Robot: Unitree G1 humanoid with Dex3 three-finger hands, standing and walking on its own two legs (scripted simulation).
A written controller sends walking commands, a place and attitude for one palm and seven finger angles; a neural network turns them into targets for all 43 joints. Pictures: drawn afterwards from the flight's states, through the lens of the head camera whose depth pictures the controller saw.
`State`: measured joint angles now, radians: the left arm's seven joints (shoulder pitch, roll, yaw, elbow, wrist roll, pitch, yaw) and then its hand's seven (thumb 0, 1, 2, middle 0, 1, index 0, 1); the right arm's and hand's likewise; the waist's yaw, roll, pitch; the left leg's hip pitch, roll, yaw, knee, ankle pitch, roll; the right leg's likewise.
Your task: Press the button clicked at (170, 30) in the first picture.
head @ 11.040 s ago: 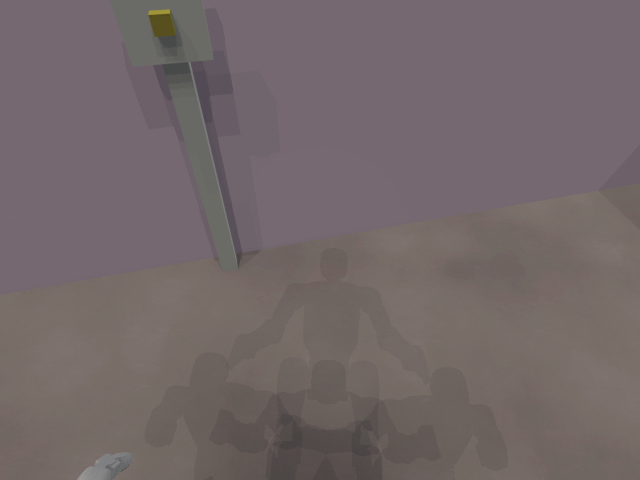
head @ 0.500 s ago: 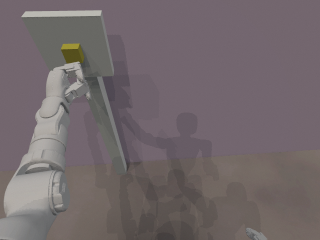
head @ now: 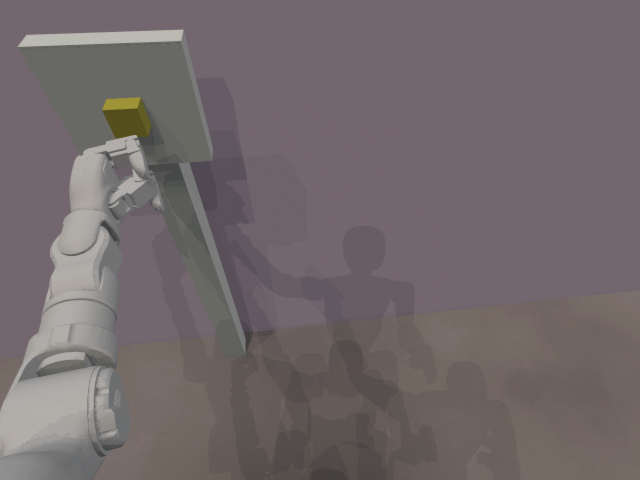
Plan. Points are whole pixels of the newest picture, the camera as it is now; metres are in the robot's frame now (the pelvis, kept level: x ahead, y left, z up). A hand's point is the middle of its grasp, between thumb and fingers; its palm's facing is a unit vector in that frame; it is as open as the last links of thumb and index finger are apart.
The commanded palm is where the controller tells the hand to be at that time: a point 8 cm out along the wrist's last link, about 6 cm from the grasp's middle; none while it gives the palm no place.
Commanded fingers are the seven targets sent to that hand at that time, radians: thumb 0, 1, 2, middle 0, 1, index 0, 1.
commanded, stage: aim a knuckle at the button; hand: left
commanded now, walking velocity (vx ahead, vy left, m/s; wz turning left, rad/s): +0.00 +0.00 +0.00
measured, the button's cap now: (128, 116) +0.54 +0.25 +0.17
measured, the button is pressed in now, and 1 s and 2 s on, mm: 0 4 0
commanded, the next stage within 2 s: press the button with the knuckle in 0.06 s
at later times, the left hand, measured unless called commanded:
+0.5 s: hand (158, 166) +0.46 +0.20 +0.15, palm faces +0.12 -0.99 -0.01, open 3.1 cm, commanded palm +0.44 +0.25 +0.14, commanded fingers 0.00 0.90 0.90 -1.30 -1.50 -1.30 -1.50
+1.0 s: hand (161, 155) +0.49 +0.20 +0.14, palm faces +0.10 -1.00 -0.01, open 3.4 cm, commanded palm +0.48 +0.26 +0.14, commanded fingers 0.00 0.90 0.90 -1.30 -1.50 -1.30 -1.50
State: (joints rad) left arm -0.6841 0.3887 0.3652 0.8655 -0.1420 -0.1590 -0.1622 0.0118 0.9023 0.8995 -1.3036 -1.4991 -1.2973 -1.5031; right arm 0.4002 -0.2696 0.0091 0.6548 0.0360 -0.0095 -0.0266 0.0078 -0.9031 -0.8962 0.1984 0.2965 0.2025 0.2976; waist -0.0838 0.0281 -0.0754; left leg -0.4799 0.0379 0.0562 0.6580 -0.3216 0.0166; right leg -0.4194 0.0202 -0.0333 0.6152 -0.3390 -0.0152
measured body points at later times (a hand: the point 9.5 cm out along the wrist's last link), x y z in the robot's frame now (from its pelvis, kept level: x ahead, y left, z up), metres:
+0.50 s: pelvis -0.01 -0.01 +0.00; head +0.04 -0.01 +0.44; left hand +0.45 +0.25 +0.15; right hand +0.06 -0.27 -0.12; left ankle +0.00 +0.11 -0.72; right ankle -0.02 -0.11 -0.72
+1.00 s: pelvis -0.01 +0.00 -0.01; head +0.06 +0.00 +0.44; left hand +0.48 +0.26 +0.14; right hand -0.01 -0.28 -0.12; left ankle +0.00 +0.11 -0.72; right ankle -0.02 -0.11 -0.72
